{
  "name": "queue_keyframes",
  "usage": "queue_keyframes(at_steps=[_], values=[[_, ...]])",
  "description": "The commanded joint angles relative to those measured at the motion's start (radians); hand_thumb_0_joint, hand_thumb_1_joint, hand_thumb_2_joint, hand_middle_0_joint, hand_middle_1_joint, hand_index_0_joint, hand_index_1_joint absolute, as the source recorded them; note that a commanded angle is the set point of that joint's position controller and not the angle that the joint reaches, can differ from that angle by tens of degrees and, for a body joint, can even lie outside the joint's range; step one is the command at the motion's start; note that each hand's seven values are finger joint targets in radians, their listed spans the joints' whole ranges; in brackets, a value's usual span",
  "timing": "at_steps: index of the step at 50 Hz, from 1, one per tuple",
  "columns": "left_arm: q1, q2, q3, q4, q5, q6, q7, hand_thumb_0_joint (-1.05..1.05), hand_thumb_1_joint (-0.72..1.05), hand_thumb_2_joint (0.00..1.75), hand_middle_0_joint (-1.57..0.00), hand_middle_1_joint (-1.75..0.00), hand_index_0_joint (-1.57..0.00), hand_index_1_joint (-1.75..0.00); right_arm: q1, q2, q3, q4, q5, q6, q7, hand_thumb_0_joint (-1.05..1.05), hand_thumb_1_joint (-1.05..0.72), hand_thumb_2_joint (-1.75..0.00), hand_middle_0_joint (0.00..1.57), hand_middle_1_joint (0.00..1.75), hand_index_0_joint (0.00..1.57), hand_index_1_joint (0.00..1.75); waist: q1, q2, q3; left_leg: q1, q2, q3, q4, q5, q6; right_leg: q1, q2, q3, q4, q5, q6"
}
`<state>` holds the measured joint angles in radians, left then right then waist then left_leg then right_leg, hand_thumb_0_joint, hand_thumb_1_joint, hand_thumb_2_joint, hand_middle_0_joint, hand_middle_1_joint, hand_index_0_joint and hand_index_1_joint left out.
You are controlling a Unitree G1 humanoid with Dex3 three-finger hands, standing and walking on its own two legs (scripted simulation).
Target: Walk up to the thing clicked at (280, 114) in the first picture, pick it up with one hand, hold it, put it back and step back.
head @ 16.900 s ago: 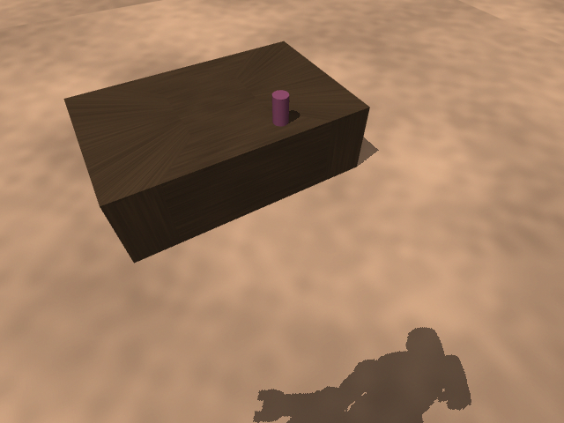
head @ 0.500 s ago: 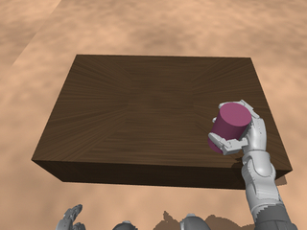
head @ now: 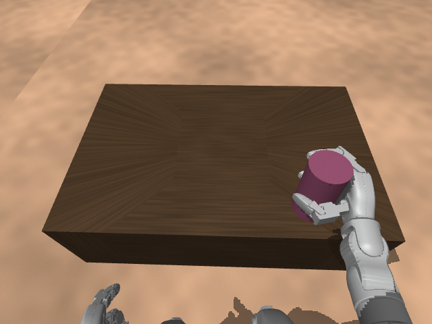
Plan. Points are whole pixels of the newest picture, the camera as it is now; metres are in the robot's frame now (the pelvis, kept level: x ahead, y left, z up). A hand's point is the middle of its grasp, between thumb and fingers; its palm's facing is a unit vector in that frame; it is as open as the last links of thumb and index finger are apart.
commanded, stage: hold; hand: right
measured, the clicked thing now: (319, 188) +0.33 -0.17 +0.05
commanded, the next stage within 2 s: none
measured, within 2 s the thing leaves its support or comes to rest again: neither
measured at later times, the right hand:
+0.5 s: hand (316, 188) +0.33 -0.17 +0.06, palm faces +0.13 +0.99 +0.01, open 9.8 cm
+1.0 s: hand (313, 190) +0.32 -0.16 +0.06, palm faces +0.12 +0.99 +0.01, open 9.8 cm
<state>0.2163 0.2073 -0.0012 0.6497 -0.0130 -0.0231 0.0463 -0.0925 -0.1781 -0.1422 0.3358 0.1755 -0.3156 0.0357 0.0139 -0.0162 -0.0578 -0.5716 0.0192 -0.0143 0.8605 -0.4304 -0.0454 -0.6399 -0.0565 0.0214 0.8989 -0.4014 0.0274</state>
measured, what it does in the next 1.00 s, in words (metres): stands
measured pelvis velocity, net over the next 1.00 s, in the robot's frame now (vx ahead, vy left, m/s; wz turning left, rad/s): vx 0.00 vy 0.01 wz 0.00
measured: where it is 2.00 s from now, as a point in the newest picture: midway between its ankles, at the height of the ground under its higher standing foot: outside the picture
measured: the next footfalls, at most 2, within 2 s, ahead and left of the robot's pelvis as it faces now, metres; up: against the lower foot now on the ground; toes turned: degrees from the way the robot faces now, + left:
none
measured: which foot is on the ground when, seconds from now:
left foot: down 0.00-1.00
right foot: down 0.00-1.00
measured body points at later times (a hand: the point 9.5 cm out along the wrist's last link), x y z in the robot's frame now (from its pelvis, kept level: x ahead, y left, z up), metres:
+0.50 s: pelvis +0.00 +0.00 +0.00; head +0.04 +0.00 +0.45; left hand +0.14 +0.24 -0.10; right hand +0.31 -0.22 +0.06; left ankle +0.00 +0.15 -0.69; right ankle +0.03 -0.13 -0.69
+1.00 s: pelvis +0.00 +0.01 +0.00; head +0.04 +0.00 +0.45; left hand +0.14 +0.25 -0.10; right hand +0.31 -0.21 +0.06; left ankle +0.00 +0.15 -0.69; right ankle +0.03 -0.13 -0.69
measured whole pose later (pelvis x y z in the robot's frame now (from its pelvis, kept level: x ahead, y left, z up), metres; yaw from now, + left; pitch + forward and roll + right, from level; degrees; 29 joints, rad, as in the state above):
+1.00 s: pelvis +0.00 +0.01 +0.00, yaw +0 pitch +7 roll +1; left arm 0.21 0.21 0.00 0.66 -0.01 -0.03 0.05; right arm -0.08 -0.16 -0.13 0.34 0.18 -0.32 0.03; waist 0.02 -0.02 -0.05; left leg -0.54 0.02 -0.01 0.84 -0.42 -0.04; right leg -0.61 -0.06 0.02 0.86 -0.39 0.03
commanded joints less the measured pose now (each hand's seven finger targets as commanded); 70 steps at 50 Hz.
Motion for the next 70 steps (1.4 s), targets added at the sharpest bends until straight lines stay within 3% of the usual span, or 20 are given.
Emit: queue_keyframes(at_steps=[1,4,7,11,13,15,17,21,27,28,32,37,43,45,55,57,58,60,63,70], values=[[-0.04,0.128,0.049,-0.126,0.002,-0.042,0.013,0.0,0.89,0.91,-0.2,-0.31,-0.2,-0.31,-0.255,-0.115,-0.032,-0.251,0.006,-0.072,0.004,0.0,-0.3,-1.27,1.3,1.39,1.32,1.39,0.002,-0.011,-0.27,0.085,-0.029,0.051,-0.122,0.261,0.043,0.21,0.029,-0.029,-0.134,0.211,-0.028],[-0.032,0.135,0.053,-0.127,0.002,-0.04,0.015,0.0,0.89,0.91,-0.2,-0.31,-0.2,-0.31,-0.242,-0.109,-0.025,-0.247,0.0,-0.062,0.006,0.0,-0.3,-1.27,1.3,1.39,1.32,1.39,0.008,0.004,-0.29,0.091,-0.031,0.054,-0.119,0.287,0.042,0.236,0.026,-0.025,-0.137,0.243,-0.026],[-0.044,0.13,0.049,-0.124,0.0,-0.042,0.015,0.0,0.9,0.9,-0.2,-0.31,-0.2,-0.31,-0.289,-0.123,-0.041,-0.227,0.005,-0.055,0.002,0.0,-0.33,-1.27,1.31,1.4,1.33,1.4,0.009,-0.003,-0.216,0.059,-0.033,0.058,-0.134,0.216,0.043,0.196,0.024,-0.022,-0.158,0.172,-0.026],[-0.047,0.126,0.048,-0.132,0.002,-0.047,0.01,0.0,0.89,0.91,-0.2,-0.31,-0.2,-0.31,-0.27,-0.105,-0.023,-0.256,0.006,-0.063,0.002,0.0,-0.32,-1.27,1.31,1.4,1.33,1.4,-0.004,-0.015,-0.258,0.085,-0.032,0.058,-0.137,0.218,0.045,0.217,0.026,-0.021,-0.163,0.174,-0.024],[-0.045,0.125,0.046,-0.132,0.002,-0.046,0.011,0.0,0.89,0.9,-0.2,-0.31,-0.2,-0.31,-0.285,-0.133,-0.048,-0.253,0.004,-0.065,-0.003,0.0,-0.32,-1.28,1.32,1.4,1.33,1.4,-0.01,-0.03,-0.258,0.097,-0.031,0.055,-0.138,0.219,0.046,0.218,0.028,-0.023,-0.165,0.178,-0.022],[-0.048,0.127,0.049,-0.133,0.003,-0.048,0.01,0.0,0.9,0.91,-0.2,-0.31,-0.2,-0.31,-0.25,-0.109,-0.031,-0.229,0.001,-0.065,-0.003,0.0,-0.34,-1.27,1.31,1.39,1.33,1.39,0.0,0.007,-0.261,0.098,-0.034,0.057,-0.136,0.239,0.043,0.22,0.027,-0.023,-0.159,0.194,-0.026],[-0.04,0.127,0.049,-0.129,0.003,-0.046,0.01,0.0,0.9,0.91,-0.2,-0.31,-0.2,-0.31,-0.279,-0.126,-0.051,-0.259,0.007,-0.072,-0.005,0.0,-0.32,-1.27,1.3,1.39,1.32,1.39,0.0,-0.012,-0.291,0.111,-0.031,0.053,-0.135,0.264,0.043,0.236,0.029,-0.026,-0.155,0.218,-0.025],[-0.032,0.124,0.049,-0.121,0.004,-0.048,0.013,0.0,0.89,0.91,-0.2,-0.31,-0.2,-0.31,-0.247,-0.094,-0.018,-0.233,0.004,-0.067,-0.004,0.0,-0.3,-1.28,1.3,1.4,1.33,1.4,0.012,0.021,-0.265,0.105,-0.029,0.049,-0.14,0.284,0.039,0.224,0.032,-0.033,-0.144,0.229,-0.03],[-0.042,0.124,0.049,-0.118,0.006,-0.049,0.014,0.0,0.89,0.91,-0.2,-0.31,-0.2,-0.31,-0.283,-0.115,-0.039,-0.247,0.004,-0.082,0.001,0.0,-0.31,-1.29,1.32,1.41,1.34,1.41,0.009,0.009,-0.259,0.092,-0.025,0.043,-0.135,0.28,0.037,0.213,0.032,-0.033,-0.133,0.222,-0.032],[-0.03,0.138,0.062,-0.114,0.007,-0.051,0.013,0.0,0.89,0.91,-0.2,-0.31,-0.2,-0.31,-0.266,-0.14,-0.062,-0.262,0.0,-0.083,-0.003,0.0,-0.3,-1.3,1.32,1.42,1.35,1.42,-0.005,-0.012,-0.302,0.113,-0.027,0.047,-0.127,0.297,0.04,0.235,0.031,-0.029,-0.138,0.248,-0.028],[-0.046,0.131,0.055,-0.118,0.004,-0.05,0.013,0.0,0.9,0.91,-0.2,-0.31,-0.2,-0.31,-0.249,-0.106,-0.03,-0.243,0.005,-0.082,0.004,0.0,-0.33,-1.3,1.32,1.42,1.34,1.42,0.002,-0.022,-0.262,0.11,-0.028,0.047,-0.138,0.275,0.04,0.227,0.032,-0.031,-0.148,0.224,-0.026],[-0.051,0.126,0.049,-0.12,0.004,-0.048,0.013,0.0,0.9,0.9,-0.2,-0.31,-0.2,-0.31,-0.245,-0.101,-0.032,-0.211,0.01,-0.082,0.007,0.0,-0.33,-1.31,1.33,1.43,1.35,1.43,0.008,0.022,-0.226,0.089,-0.03,0.047,-0.147,0.241,0.04,0.201,0.03,-0.03,-0.153,0.185,-0.031],[-0.045,0.127,0.052,-0.115,0.005,-0.048,0.014,0.0,0.9,0.9,-0.2,-0.31,-0.2,-0.31,-0.273,-0.104,-0.026,-0.24,0.006,-0.081,0.01,0.0,-0.32,-1.29,1.32,1.41,1.34,1.41,0.009,-0.003,-0.263,0.101,-0.029,0.048,-0.141,0.265,0.04,0.226,0.032,-0.031,-0.15,0.209,-0.028],[-0.039,0.127,0.054,-0.106,0.006,-0.05,0.014,0.0,0.9,0.9,-0.2,-0.31,-0.2,-0.31,-0.268,-0.117,-0.048,-0.229,0.008,-0.086,0.007,0.0,-0.31,-1.29,1.31,1.41,1.33,1.41,0.007,0.012,-0.273,0.1,-0.027,0.046,-0.138,0.271,0.038,0.218,0.032,-0.031,-0.142,0.212,-0.031],[-0.049,0.122,0.046,-0.111,0.008,-0.045,0.019,0.0,0.9,0.9,-0.2,-0.31,-0.2,-0.3,-0.275,-0.124,-0.05,-0.218,0.0,-0.089,-0.004,0.0,-0.32,-1.32,1.32,1.43,1.35,1.43,0.008,0.016,-0.251,0.111,-0.024,0.039,-0.149,0.268,0.036,0.204,0.035,-0.036,-0.143,0.202,-0.035],[-0.045,0.124,0.048,-0.116,0.008,-0.045,0.016,0.0,0.9,0.9,-0.2,-0.31,-0.2,-0.31,-0.264,-0.095,-0.014,-0.222,-0.001,-0.087,0.002,0.0,-0.3,-1.31,1.32,1.43,1.35,1.43,0.014,0.003,-0.269,0.104,-0.027,0.043,-0.141,0.271,0.041,0.223,0.032,-0.031,-0.147,0.21,-0.031],[-0.055,0.123,0.045,-0.117,0.006,-0.044,0.015,0.0,0.9,0.9,-0.2,-0.31,-0.2,-0.3,-0.274,-0.113,-0.034,-0.232,0.005,-0.089,0.003,0.0,-0.31,-1.31,1.32,1.43,1.35,1.43,0.001,-0.004,-0.25,0.1,-0.028,0.044,-0.149,0.247,0.041,0.212,0.033,-0.031,-0.154,0.191,-0.03],[-0.051,0.125,0.046,-0.113,0.006,-0.047,0.015,0.0,0.9,0.9,-0.2,-0.31,-0.2,-0.3,-0.288,-0.102,-0.021,-0.211,0.003,-0.086,0.007,0.0,-0.31,-1.31,1.32,1.43,1.35,1.43,0.012,-0.01,-0.237,0.086,-0.03,0.047,-0.147,0.232,0.043,0.21,0.031,-0.028,-0.162,0.175,-0.029],[-0.045,0.126,0.049,-0.111,0.007,-0.046,0.017,0.0,0.91,0.9,-0.2,-0.31,-0.2,-0.3,-0.271,-0.121,-0.05,-0.201,0.003,-0.087,0.0,0.0,-0.29,-1.31,1.32,1.43,1.35,1.43,0.002,0.009,-0.246,0.096,-0.03,0.048,-0.148,0.239,0.041,0.209,0.031,-0.028,-0.157,0.184,-0.029],[-0.052,0.122,0.043,-0.115,0.006,-0.051,0.014,0.0,0.9,0.9,-0.2,-0.31,-0.2,-0.3,-0.265,-0.087,-0.009,-0.222,0.001,-0.091,-0.005,0.0,-0.3,-1.31,1.31,1.42,1.34,1.42,0.007,0.005,-0.256,0.092,-0.033,0.052,-0.148,0.226,0.042,0.236,0.029,-0.025,-0.168,0.174,-0.025]])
